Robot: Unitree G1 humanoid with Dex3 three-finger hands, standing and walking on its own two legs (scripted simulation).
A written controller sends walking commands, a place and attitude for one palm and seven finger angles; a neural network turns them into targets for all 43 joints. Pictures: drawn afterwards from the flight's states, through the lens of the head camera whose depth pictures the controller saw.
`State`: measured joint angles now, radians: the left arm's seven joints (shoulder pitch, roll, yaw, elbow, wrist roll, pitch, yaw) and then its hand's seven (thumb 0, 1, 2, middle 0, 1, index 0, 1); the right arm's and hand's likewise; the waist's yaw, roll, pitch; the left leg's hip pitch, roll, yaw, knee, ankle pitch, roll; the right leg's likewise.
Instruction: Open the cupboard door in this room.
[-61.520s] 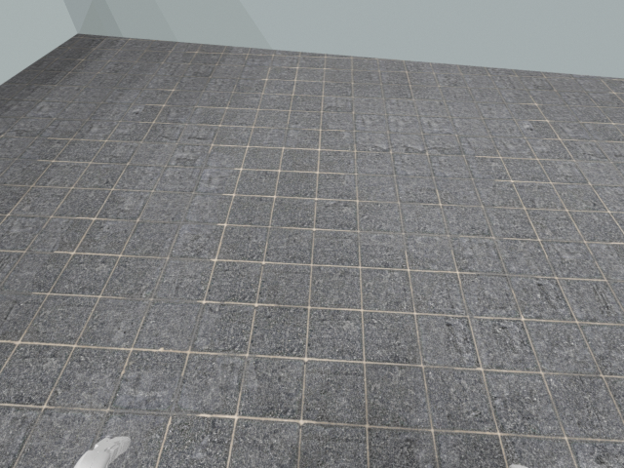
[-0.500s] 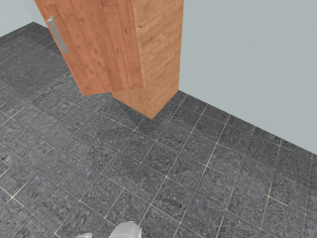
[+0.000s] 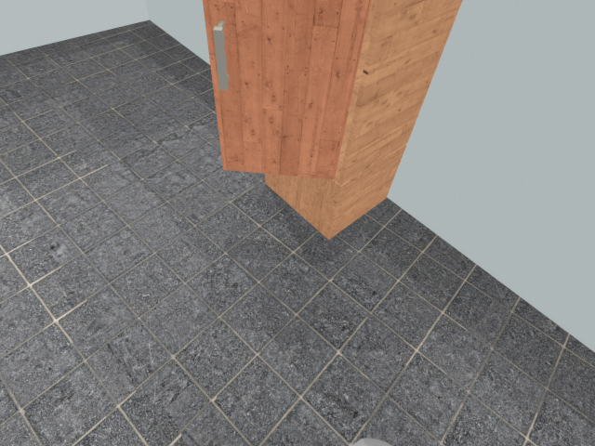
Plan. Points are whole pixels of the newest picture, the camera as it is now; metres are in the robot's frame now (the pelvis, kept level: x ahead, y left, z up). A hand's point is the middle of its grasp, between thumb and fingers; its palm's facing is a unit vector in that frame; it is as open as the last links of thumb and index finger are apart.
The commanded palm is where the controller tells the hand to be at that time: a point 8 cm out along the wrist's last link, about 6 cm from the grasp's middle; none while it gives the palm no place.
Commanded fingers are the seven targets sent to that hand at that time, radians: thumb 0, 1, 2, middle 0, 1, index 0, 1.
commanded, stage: take the last steps up to it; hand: left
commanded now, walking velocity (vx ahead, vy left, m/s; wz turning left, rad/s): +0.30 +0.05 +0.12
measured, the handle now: (222, 56) +0.97 +0.28 +0.01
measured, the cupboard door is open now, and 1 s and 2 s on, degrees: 45 45 45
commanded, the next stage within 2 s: come to a stop and stand still in 1.18 s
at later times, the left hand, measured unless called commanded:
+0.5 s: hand out of the picture +0.12 +0.15 -0.16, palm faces +0.12 -0.97 -0.22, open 7.1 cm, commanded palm none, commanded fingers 0.00 0.90 0.90 -0.20 -0.30 -0.20 -0.30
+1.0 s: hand (165, 345) +0.29 +0.25 -0.18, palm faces +0.12 -0.98 -0.18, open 7.4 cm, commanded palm none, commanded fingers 0.00 0.90 0.90 -0.20 -0.30 -0.20 -0.30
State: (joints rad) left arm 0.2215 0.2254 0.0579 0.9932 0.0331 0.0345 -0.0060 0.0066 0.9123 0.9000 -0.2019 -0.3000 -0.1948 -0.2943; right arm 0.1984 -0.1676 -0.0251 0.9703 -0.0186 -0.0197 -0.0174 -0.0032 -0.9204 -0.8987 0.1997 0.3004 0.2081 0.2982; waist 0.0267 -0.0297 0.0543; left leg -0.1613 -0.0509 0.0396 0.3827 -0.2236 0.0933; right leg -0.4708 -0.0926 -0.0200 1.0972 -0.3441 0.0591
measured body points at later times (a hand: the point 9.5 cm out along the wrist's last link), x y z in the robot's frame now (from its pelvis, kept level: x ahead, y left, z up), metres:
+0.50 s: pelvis +0.10 -0.03 +0.00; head +0.12 -0.04 +0.45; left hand +0.12 +0.21 -0.15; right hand +0.08 -0.26 -0.16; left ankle +0.12 +0.11 -0.67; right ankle +0.07 -0.13 -0.75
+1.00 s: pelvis +0.27 +0.07 +0.00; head +0.29 +0.08 +0.45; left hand +0.28 +0.30 -0.16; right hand +0.33 -0.16 -0.15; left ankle +0.26 +0.14 -0.75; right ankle +0.30 -0.06 -0.67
